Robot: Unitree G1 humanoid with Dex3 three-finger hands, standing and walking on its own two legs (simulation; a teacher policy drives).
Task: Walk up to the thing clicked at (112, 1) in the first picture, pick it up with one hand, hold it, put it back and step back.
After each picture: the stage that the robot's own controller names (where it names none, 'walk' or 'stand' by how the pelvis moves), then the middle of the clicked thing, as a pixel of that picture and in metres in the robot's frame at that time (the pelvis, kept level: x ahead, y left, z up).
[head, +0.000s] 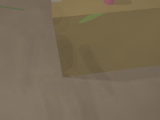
stand; out of the picture +1.02 -0.16 -0.04
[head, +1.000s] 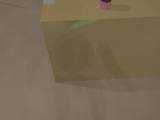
walk; out of the picture +0.91 -0.08 -0.01
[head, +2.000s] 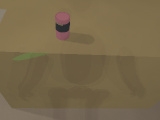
walk; (62, 26) +0.62 +0.12 -0.01
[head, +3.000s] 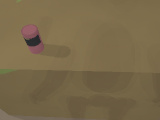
stand; (33, 39) +0.53 +0.25 +0.00
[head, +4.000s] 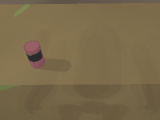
stand; (35, 55) +0.50 +0.23 -0.04
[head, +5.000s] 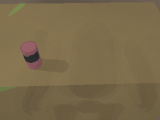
stand; (31, 55) +0.49 +0.24 -0.04
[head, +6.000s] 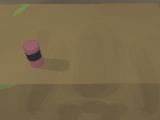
stand; (34, 54) +0.50 +0.24 -0.04
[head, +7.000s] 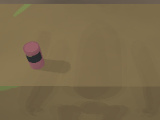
stand; (34, 56) +0.49 +0.23 -0.04
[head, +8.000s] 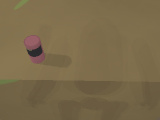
rise first; (35, 49) +0.51 +0.23 -0.04
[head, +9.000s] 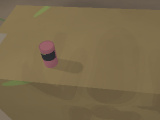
rise first; (49, 54) +0.50 +0.21 -0.03
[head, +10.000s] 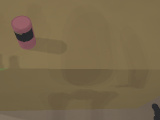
go down; (24, 33) +0.52 +0.19 +0.00
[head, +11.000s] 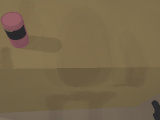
go down; (16, 31) +0.51 +0.20 +0.02
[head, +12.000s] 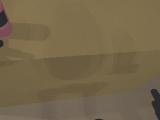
close in; out of the picture +0.52 +0.21 +0.06
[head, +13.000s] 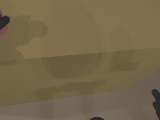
lift; out of the picture +0.53 +0.21 +0.06
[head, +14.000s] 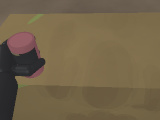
lift; (27, 56) +0.32 +0.17 +0.20
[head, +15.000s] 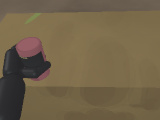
hold; (34, 59) +0.33 +0.16 +0.16
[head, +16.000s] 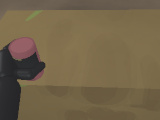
hold; (28, 60) +0.33 +0.18 +0.16
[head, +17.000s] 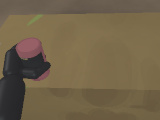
hold; (34, 60) +0.33 +0.16 +0.16
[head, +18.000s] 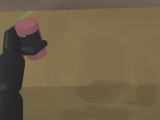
crouch; (31, 40) +0.41 +0.17 +0.17
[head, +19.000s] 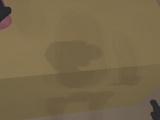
lower; out of the picture +0.52 +0.22 +0.15
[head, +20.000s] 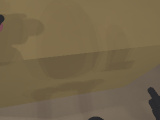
lower; out of the picture +0.53 +0.21 +0.06
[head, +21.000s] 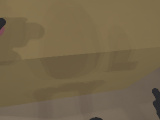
lower; out of the picture +0.52 +0.22 +0.06
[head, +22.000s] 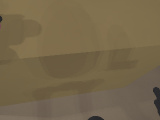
lower; out of the picture +0.53 +0.22 +0.06
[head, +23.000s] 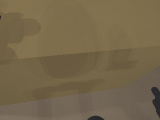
lower; out of the picture +0.53 +0.23 +0.06
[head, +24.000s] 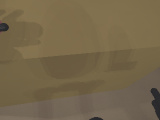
open; out of the picture +0.53 +0.22 +0.06
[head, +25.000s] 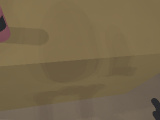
sink last; out of the picture +0.51 +0.22 +0.05
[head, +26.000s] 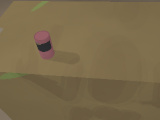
sink last; (44, 45) +0.53 +0.22 +0.02
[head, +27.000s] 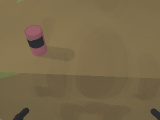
stand; (36, 41) +0.51 +0.21 +0.03
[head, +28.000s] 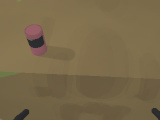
stand; (36, 40) +0.51 +0.21 +0.03
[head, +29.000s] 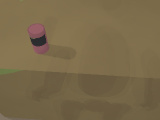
stand; (39, 39) +0.52 +0.21 +0.02
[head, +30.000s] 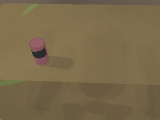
stand; (39, 51) +0.52 +0.22 -0.04
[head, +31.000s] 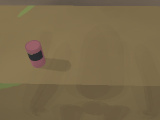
stand; (35, 54) +0.51 +0.23 -0.04
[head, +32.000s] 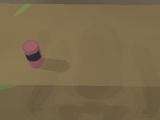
stand; (33, 54) +0.50 +0.24 -0.04
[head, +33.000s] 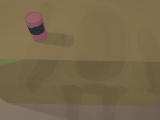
walk; (36, 28) +0.56 +0.21 -0.01
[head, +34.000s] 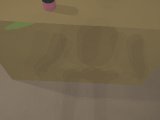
walk; out of the picture +0.78 +0.20 -0.02
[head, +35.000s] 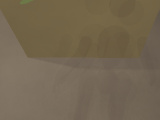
stand; out of the picture +1.11 +0.29 -0.02
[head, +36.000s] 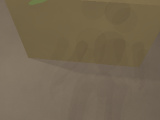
stand; out of the picture +1.11 +0.20 -0.03
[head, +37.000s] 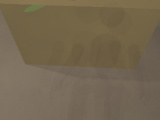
stand; out of the picture +1.11 +0.20 -0.04
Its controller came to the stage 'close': yes
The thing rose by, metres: 0.22
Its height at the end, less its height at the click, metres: +0.00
